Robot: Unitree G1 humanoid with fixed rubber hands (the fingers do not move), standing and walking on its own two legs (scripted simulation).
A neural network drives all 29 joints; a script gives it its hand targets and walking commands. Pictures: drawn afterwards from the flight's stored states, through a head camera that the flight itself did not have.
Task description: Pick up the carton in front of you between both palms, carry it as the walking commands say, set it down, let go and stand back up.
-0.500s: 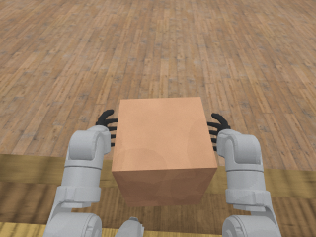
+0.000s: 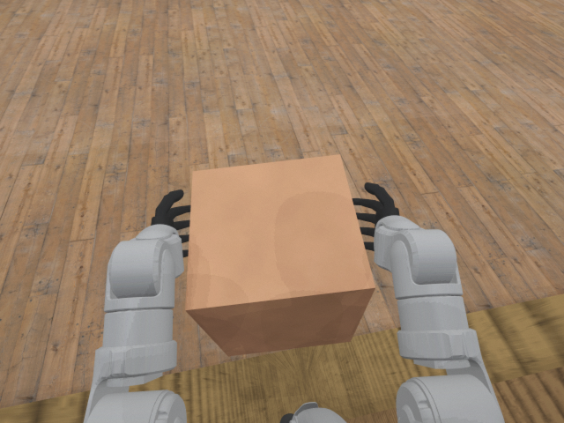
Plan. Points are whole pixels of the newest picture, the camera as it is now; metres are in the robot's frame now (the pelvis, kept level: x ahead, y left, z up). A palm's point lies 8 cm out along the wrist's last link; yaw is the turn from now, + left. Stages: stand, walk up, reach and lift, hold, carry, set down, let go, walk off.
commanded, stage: carry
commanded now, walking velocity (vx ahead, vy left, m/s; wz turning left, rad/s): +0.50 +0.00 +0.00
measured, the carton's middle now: (279, 264) +0.37 -0.04 +0.01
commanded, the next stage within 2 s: none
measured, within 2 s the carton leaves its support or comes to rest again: neither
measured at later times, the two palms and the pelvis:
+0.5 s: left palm (165, 137) +0.75 +0.17 -0.03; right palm (292, 132) +0.74 -0.13 -0.03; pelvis +0.37 +0.01 -0.16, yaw +1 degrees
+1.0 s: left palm (194, 111) +1.10 +0.13 -0.20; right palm (279, 108) +1.11 -0.15 -0.21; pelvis +0.74 -0.02 -0.28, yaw +0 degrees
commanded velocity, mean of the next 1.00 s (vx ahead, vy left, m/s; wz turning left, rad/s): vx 0.50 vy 0.00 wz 0.00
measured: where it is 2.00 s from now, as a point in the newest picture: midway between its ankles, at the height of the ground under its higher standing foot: (242, 211)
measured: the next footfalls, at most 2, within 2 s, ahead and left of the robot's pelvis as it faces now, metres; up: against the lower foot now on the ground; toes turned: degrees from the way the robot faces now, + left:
right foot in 0.04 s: +0.20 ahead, -0.07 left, -0.11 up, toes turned +2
left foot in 0.44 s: +0.46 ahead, +0.07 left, -0.23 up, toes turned +1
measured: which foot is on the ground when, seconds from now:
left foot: down 0.00-0.04, up 0.06-0.42, down 0.44-0.84, up 0.86-1.00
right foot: up 0.00-0.02, down 0.04-0.44, up 0.46-0.80, down 0.82-1.00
